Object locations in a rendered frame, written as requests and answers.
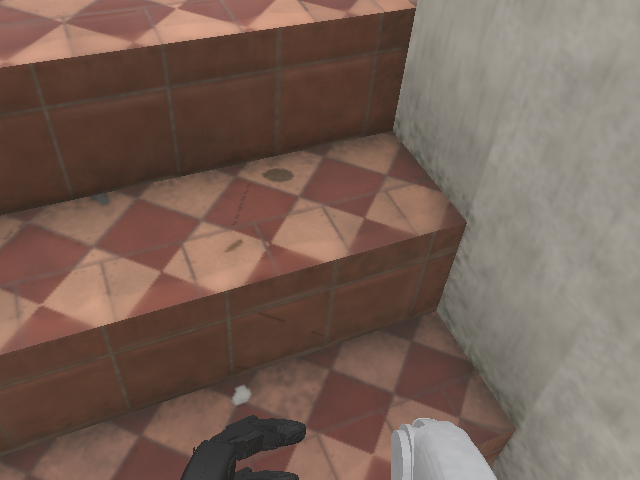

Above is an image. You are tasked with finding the left robot hand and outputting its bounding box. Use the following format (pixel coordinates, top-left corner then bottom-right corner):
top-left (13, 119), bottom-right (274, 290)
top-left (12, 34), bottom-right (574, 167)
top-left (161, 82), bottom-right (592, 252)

top-left (180, 415), bottom-right (306, 480)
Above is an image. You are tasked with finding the robot right thigh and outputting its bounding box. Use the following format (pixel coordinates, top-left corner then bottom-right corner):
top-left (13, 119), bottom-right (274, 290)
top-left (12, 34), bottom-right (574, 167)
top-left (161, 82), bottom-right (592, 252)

top-left (391, 420), bottom-right (497, 480)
